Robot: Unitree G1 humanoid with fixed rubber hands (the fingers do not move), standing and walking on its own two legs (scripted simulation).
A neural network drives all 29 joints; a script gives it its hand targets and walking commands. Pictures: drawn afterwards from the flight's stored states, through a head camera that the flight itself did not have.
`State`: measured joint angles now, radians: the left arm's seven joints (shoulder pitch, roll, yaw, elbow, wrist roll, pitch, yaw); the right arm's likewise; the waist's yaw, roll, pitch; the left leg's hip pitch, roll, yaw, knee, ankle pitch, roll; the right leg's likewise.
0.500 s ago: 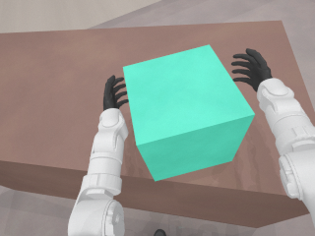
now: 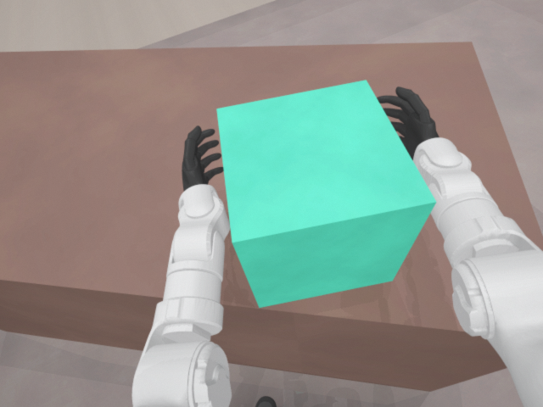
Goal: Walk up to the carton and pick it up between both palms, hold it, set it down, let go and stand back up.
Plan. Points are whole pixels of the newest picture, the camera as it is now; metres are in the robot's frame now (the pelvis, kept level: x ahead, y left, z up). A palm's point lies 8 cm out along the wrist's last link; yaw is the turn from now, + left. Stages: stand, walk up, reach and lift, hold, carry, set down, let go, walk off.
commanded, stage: reach and lift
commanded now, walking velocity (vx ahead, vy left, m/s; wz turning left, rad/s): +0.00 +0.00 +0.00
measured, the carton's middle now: (309, 200) +0.41 +0.05 +0.05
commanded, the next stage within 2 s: none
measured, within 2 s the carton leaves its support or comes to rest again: leaves its support in 1.56 s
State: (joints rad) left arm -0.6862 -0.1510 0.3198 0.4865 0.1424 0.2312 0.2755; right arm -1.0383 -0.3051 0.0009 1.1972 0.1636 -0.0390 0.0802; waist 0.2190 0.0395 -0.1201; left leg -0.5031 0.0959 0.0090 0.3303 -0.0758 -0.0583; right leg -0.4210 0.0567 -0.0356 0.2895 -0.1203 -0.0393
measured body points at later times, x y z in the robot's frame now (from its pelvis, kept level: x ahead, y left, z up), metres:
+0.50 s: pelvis +0.01 +0.00 +0.00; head +0.06 -0.02 +0.45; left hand +0.39 +0.21 +0.11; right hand +0.50 -0.09 +0.11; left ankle +0.03 +0.15 -0.74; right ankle +0.00 -0.09 -0.74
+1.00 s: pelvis +0.02 +0.00 +0.01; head +0.06 +0.00 +0.45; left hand +0.39 +0.21 +0.10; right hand +0.49 -0.10 +0.11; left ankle +0.03 +0.15 -0.74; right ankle +0.00 -0.09 -0.74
